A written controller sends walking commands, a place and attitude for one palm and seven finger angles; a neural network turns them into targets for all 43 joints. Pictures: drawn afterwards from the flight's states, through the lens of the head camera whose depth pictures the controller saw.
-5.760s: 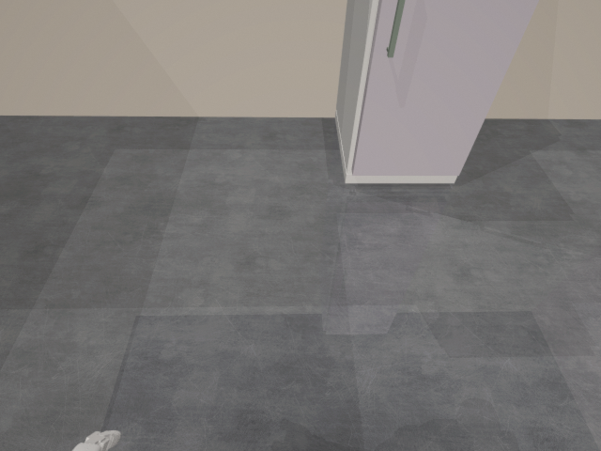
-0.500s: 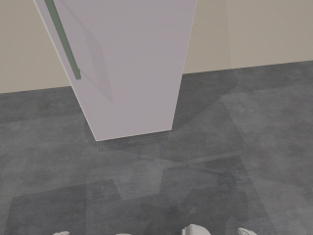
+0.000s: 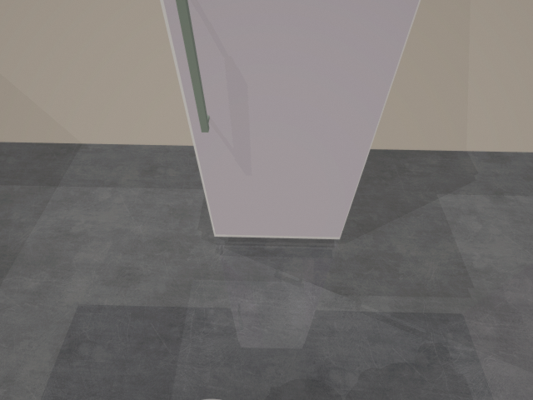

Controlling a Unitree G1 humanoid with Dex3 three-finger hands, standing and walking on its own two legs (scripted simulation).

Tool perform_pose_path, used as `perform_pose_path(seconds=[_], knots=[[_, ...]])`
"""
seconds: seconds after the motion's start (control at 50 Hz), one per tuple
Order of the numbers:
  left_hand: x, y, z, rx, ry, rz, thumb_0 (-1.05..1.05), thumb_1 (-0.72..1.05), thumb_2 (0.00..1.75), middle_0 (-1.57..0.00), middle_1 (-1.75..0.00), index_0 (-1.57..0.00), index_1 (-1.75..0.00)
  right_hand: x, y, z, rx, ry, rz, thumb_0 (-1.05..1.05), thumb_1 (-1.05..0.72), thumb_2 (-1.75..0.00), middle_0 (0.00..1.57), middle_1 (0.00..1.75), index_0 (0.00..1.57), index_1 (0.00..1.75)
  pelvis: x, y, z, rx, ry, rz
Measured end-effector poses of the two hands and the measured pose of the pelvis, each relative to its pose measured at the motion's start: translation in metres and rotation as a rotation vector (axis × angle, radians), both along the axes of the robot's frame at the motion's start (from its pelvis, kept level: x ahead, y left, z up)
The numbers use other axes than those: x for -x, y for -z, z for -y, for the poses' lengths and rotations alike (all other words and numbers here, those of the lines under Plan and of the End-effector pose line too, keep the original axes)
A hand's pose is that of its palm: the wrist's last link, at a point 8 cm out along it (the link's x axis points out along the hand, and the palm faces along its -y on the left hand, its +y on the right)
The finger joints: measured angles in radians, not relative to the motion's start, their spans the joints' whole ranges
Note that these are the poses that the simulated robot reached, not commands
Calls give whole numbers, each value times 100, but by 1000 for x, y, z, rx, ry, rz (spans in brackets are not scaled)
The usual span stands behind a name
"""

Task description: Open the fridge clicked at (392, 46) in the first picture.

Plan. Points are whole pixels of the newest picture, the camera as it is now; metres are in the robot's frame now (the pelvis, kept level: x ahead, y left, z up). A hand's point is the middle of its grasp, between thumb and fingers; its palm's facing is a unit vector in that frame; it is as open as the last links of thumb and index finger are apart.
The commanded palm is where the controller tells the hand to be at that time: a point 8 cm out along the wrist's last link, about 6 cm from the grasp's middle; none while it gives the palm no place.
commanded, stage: take the last steps up to it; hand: left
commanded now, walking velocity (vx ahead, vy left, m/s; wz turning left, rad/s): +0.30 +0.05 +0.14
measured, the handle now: (196, 67) +0.77 +0.23 +0.08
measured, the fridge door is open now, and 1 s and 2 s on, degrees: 0 0 0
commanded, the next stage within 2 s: come to a stop and stand still in 0.96 s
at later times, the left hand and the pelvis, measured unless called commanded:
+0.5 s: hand (163, 378) +0.17 +0.20 -0.17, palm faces +0.01 -0.98 -0.19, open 7.4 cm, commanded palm none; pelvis +0.10 +0.02 +0.00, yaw +2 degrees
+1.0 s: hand (161, 369) +0.19 +0.22 -0.19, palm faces +0.16 -0.98 -0.14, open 7.3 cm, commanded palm none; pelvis +0.26 +0.05 -0.01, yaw +4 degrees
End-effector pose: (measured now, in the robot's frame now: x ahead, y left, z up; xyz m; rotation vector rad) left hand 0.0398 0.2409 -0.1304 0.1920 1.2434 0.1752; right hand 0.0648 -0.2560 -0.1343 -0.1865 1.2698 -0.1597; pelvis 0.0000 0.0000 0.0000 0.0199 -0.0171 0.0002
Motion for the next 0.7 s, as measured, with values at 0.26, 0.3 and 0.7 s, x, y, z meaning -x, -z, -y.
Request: perform_pose_path(seconds=[0.26,0.3,0.7], knots=[[18,9,-49,44,-69,-115,1,91,90,-20,-30,-20,-30,21,-12,-64,2,-13,-46,0,-91,-90,20,30,20,30,-29,-8,-37,34,-36,3],[2,7,-48,44,-63,-97,1,91,90,-20,-30,-20,-30,31,-9,-70,-15,5,-87,0,-91,-90,20,30,20,30,-38,-9,-38,31,-39,4],[-162,-1,8,17,-78,81,-1,95,90,-21,-30,-20,-30,-67,14,-28,-59,37,-188,1,-91,-90,20,30,20,30,-159,0,0,27,-69,6]])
